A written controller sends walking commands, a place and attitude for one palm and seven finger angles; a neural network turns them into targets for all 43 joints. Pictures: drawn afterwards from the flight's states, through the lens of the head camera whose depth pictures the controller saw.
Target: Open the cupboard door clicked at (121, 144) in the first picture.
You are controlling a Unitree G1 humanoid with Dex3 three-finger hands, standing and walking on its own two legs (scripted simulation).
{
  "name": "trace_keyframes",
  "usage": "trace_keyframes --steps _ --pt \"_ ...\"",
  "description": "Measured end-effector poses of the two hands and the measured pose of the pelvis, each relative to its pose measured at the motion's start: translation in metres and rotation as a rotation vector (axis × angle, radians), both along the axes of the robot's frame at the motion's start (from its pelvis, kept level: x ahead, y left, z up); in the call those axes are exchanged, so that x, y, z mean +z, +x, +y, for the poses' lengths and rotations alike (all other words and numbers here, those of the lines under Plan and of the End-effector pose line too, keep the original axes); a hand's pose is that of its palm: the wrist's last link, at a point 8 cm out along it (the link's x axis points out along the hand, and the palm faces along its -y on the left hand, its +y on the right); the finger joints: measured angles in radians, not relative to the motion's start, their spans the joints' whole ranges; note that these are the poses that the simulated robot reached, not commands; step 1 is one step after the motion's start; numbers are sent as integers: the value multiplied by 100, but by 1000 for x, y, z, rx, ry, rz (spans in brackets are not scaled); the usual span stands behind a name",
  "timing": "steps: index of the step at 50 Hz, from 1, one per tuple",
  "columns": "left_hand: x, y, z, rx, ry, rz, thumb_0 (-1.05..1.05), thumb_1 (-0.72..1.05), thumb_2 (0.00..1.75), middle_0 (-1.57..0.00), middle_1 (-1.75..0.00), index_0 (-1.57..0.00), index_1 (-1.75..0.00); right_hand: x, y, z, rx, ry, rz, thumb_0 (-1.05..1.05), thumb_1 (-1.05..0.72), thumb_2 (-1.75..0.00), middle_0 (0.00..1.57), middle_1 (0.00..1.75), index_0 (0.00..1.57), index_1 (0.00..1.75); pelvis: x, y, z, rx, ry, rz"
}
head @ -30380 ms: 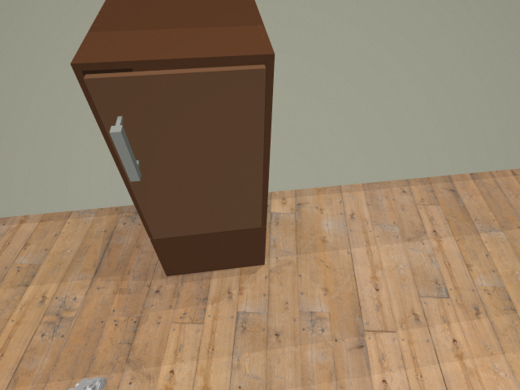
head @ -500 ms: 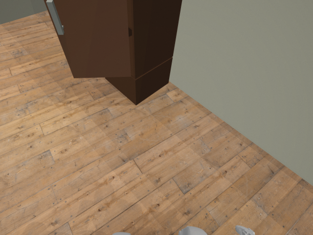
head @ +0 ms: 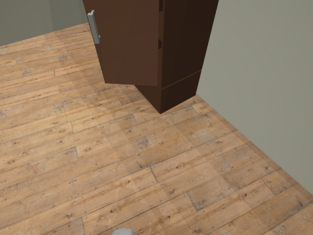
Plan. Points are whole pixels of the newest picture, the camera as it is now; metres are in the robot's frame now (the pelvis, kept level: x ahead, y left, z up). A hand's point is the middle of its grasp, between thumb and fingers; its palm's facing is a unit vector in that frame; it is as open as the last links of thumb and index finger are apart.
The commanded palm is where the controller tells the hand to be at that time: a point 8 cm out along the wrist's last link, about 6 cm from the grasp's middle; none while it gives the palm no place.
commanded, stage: take the last steps up to it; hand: left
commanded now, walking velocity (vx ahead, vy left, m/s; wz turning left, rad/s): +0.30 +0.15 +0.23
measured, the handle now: (95, 27) +1.05 +0.41 -0.03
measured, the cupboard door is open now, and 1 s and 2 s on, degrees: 52 52 52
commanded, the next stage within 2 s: come to a stop and stand still in 1.34 s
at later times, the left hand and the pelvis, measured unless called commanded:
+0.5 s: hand (80, 206) +0.21 +0.26 -0.16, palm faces +0.06 -0.98 -0.20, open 7.4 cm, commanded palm none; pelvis +0.12 +0.06 +0.00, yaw +4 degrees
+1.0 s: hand (82, 199) +0.23 +0.26 -0.17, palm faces +0.20 -0.96 -0.18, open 7.3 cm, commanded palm none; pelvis +0.30 +0.09 +0.00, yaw +6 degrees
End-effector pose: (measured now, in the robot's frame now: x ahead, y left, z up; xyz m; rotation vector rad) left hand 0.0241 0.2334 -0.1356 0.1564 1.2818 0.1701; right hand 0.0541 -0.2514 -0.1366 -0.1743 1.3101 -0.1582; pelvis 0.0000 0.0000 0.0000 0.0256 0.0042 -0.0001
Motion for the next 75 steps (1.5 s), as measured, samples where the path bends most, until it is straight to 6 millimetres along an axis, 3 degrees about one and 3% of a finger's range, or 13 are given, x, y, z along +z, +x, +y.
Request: trace_keyframes --steps 7,11,20,27,30,32,36,43,51,56,61,66,75 --pt "-20 -47 39 116 -27 140 0 91 90 -21 -30 -20 -30 7 71 37 121 -28 -104 1 -91 -90 20 30 20 30 -10 25 32 44 -11 4" --pt "-27 -41 64 125 -22 203 0 91 90 -20 -30 -20 -30 6 91 60 132 -44 -165 0 -91 -90 20 30 20 30 -15 39 50 45 -13 -1" --pt "-2 90 82 64 -6 -24 1 91 90 -20 -30 -20 -30 -1 57 95 82 22 18 0 -91 -90 20 30 20 30 0 89 66 75 -15 -4" --pt "4 205 63 -32 -1 -148 0 91 90 -20 -30 -20 -30 -18 32 98 -15 76 187 0 -91 -90 21 30 20 30 -9 141 60 61 8 -14" --pt "-1 248 51 -58 6 -203 0 91 90 -20 -30 -20 -30 -30 34 91 -46 88 253 0 -91 -90 21 30 20 30 -21 168 51 60 10 -21" --pt "0 261 45 -45 4 -228 0 91 90 -20 -30 -20 -30 -32 45 86 -48 87 280 1 -91 -90 21 30 20 30 -22 181 48 79 -3 -35" --pt "3 255 39 19 -5 -182 0 91 90 -20 -30 -20 -30 -23 98 73 -15 65 241 1 -91 -90 20 30 20 30 -11 205 46 97 -9 -36" --pt "8 224 61 119 21 -24 -2 96 90 -20 -30 -20 -30 -5 229 76 61 47 38 1 -91 -90 20 30 20 30 5 250 54 98 -5 -10" --pt "-5 190 73 215 -59 193 -1 92 90 -20 -30 -20 -30 6 372 128 183 49 -139 0 -91 -90 20 30 20 30 0 308 96 101 -22 -6" --pt "-25 201 98 232 -105 298 0 91 90 -20 -30 -20 -30 1 441 169 224 18 -251 0 -91 -90 20 30 20 30 -19 347 134 91 -34 -10" --pt "-26 274 133 174 -80 218 1 91 90 -20 -30 -20 -30 3 438 192 179 14 -206 0 -91 -90 20 30 20 30 -12 374 151 73 -17 -20" --pt "-13 372 158 108 -45 45 0 91 90 -20 -30 -20 -30 3 418 184 98 -17 -111 -2 -95 -90 21 30 20 30 -3 401 163 64 -6 -13" --pt "3 513 160 -16 4 -133 0 92 90 -20 -30 -19 -30 -13 376 181 -1 24 130 0 -92 -90 20 30 20 30 -5 457 157 52 10 -7"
